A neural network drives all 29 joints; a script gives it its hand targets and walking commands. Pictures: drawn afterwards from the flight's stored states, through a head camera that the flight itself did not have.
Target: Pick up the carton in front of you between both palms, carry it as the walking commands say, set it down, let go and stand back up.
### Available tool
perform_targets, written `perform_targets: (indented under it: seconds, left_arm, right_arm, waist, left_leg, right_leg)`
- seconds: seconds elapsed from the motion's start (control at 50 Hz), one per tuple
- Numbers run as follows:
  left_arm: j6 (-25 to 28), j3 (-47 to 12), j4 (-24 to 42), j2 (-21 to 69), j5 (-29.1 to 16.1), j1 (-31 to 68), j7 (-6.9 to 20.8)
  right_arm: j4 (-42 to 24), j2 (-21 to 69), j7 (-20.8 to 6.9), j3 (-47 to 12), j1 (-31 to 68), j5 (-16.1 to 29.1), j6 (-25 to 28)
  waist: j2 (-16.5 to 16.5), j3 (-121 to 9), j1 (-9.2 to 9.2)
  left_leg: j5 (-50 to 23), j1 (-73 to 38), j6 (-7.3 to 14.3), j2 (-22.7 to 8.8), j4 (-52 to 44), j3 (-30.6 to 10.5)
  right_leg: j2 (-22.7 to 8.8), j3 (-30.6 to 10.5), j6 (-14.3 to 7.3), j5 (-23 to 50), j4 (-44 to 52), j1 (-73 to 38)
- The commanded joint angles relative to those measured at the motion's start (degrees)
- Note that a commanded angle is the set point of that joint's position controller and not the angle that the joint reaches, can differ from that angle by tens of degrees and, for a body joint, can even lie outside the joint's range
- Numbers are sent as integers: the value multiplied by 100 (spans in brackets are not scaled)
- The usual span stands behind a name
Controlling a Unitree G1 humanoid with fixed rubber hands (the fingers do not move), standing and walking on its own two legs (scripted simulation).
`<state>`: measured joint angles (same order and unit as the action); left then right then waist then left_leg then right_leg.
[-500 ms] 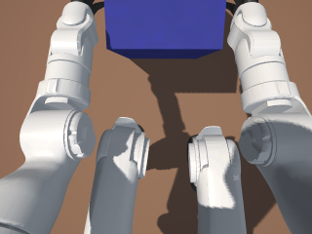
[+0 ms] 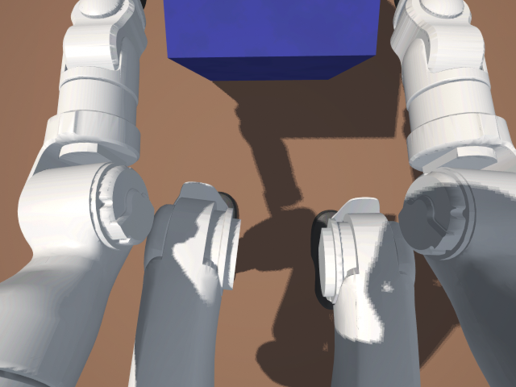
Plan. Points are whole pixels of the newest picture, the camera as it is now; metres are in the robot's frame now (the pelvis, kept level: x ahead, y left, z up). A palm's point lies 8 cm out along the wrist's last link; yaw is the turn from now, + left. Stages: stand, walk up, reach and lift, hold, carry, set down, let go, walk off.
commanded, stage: set down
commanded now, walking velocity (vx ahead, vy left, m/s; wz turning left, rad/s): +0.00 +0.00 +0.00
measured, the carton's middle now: out of the picture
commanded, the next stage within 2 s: let go in 1.60 s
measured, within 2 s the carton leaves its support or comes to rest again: neither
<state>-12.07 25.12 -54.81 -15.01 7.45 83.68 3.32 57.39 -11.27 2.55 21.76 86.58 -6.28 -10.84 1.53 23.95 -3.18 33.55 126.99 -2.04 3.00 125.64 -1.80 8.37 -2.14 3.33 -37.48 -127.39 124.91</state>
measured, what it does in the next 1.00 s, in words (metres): rises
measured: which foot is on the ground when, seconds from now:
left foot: down 0.00-1.00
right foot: down 0.00-1.00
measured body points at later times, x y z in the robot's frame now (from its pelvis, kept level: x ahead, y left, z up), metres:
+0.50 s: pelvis +0.01 +0.00 -0.01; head +0.39 +0.02 +0.21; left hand +0.55 +0.24 -0.21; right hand +0.58 -0.14 -0.21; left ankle +0.11 +0.12 -0.34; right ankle +0.10 -0.11 -0.34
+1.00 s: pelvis +0.00 +0.01 +0.07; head +0.35 +0.03 +0.35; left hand +0.57 +0.24 -0.04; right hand +0.60 -0.14 -0.04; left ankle +0.11 +0.12 -0.34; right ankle +0.10 -0.11 -0.34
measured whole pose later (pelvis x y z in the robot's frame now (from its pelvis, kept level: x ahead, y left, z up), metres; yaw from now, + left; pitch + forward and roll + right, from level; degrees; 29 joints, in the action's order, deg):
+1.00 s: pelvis +0.00 +0.01 +0.07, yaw +0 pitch +43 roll -2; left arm -9.8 14.1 -60.6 -21.7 -5.1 82.9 -3.4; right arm 59.6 -18.2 6.9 13.1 83.7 3.8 -10.8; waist 1.1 7.6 -2.7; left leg 29.6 124.0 -0.5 2.1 110.2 -1.6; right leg 3.8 -0.5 1.5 -33.3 -111.2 121.5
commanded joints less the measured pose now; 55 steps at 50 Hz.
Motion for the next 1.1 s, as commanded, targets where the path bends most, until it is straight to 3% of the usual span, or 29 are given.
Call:
perform_targets:
  seconds: [0.0,0.16,0.24,0.28,0.32,0.36,0.4,0.48,0.56,0.72,0.82,0.94,1.08]
  left_arm:
    - [-143,-1441,-415,3806,-168,2176,1076]
    - [-155,-1275,-631,3406,-80,1924,1083]
    - [17,-1050,-643,2663,-84,1788,910]
    - [191,-673,-661,1246,-24,1394,576]
    - [538,-341,-461,-873,-118,1001,-101]
    - [823,-524,-264,-1423,-615,1507,-513]
    - [986,-769,-132,-1700,-1013,1875,-667]
    - [1039,-1330,-286,-1806,-1696,1922,-684]
    - [919,-1598,-442,-1867,-2008,1844,-662]
    - [515,-1459,117,-1872,-1781,1895,-778]
    - [325,-1220,-62,-1560,-1469,1645,-765]
    - [336,-1037,-20,-1309,-1220,1401,-667]
    - [187,-923,524,-1427,-1160,1159,-627]
  right_arm:
    - [372,3826,-1073,-1307,2026,159,-181]
    - [522,3445,-1045,-1209,1750,83,-226]
    - [417,2729,-834,-1098,1610,35,-89]
    - [350,1352,-530,-793,1239,-44,31]
    - [92,-820,52,-521,857,55,296]
    - [-145,-1427,377,-730,1367,493,543]
    - [-378,-1506,482,-1127,1774,1009,674]
    - [-367,-1475,484,-1821,2023,1787,707]
    - [-201,-1539,467,-1900,1810,1971,571]
    - [-741,-1644,578,-1486,1799,1661,209]
    - [-388,-1481,538,-1075,1403,1268,62]
    - [-324,-1334,425,-768,1168,947,119]
    - [-884,-1346,401,-798,1042,952,-14]
  waist:
    - [208,-4065,-65]
    - [200,-3680,-36]
    - [172,-3956,-99]
    - [131,-4277,-105]
    - [91,-4827,-77]
    - [70,-5807,-160]
    - [72,-6640,-251]
    - [220,-7499,-327]
    - [133,-7707,-226]
    - [-133,-8721,-151]
    - [-191,-7811,-45]
    - [-232,-7800,2]
    - [-95,-8844,-79]
  left_leg:
    - [-955,-2105,248,255,-903,295]
    - [-753,-2124,245,203,-804,284]
    - [-1018,-2390,145,119,-720,340]
    - [-1172,-2663,44,47,-709,375]
    - [-1521,-3082,-61,-6,-684,416]
    - [-2473,-3482,-42,-4,-552,324]
    - [-3159,-3771,5,-51,-442,273]
    - [-3275,-3734,93,-153,-419,331]
    - [-2847,-3804,118,-198,-556,353]
    - [-2449,-4672,117,-77,-1247,459]
    - [-2036,-4194,113,-25,-1820,440]
    - [-2148,-4161,54,-2,-2368,404]
    - [-2608,-4822,20,71,-3007,493]
  right_leg:
    - [32,397,-307,836,1131,-1445]
    - [-34,357,-276,724,1073,-1663]
    - [-102,398,-168,1035,972,-2021]
    - [-167,428,-65,1206,960,-2280]
    - [-235,486,54,1497,952,-2488]
    - [-287,420,56,2318,772,-2676]
    - [-346,386,41,2862,632,-2772]
    - [-456,347,-40,3135,575,-3317]
    - [-494,408,-89,2699,739,-3303]
    - [-348,645,-179,1978,1457,-3352]
    - [-323,644,-189,1535,2023,-2733]
    - [-309,620,-165,1651,2567,-2665]
    - [-248,627,-126,2118,3203,-3504]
